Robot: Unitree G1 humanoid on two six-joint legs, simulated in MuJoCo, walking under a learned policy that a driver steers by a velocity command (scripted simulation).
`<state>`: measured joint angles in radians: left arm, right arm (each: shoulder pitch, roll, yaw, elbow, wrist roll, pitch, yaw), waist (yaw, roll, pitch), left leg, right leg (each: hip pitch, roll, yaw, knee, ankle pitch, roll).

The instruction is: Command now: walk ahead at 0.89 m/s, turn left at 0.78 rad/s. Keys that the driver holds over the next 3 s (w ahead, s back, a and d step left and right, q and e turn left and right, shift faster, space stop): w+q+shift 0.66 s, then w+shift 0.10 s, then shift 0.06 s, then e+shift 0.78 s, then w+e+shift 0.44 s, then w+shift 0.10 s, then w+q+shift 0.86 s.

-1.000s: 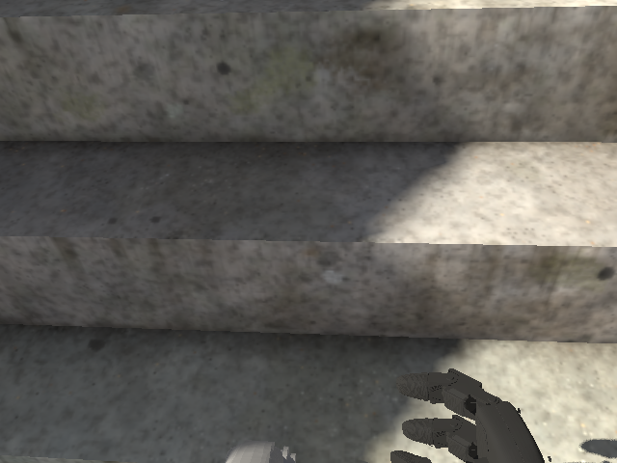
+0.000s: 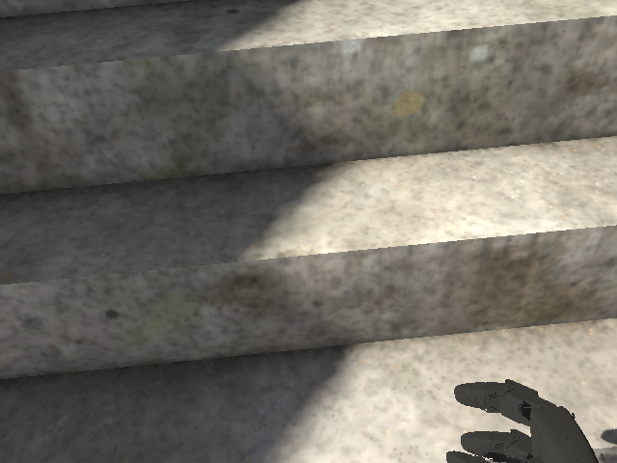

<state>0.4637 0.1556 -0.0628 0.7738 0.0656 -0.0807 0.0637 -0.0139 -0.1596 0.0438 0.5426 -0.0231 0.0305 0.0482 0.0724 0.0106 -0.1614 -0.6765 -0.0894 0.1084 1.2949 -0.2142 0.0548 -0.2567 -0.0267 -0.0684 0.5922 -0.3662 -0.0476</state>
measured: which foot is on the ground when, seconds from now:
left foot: up 0.00-0.06, down 0.08-0.46, up 0.48-0.92, down 0.94-1.00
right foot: down 0.00-0.06, up 0.08-0.40, down 0.42-0.94, up 0.96-1.00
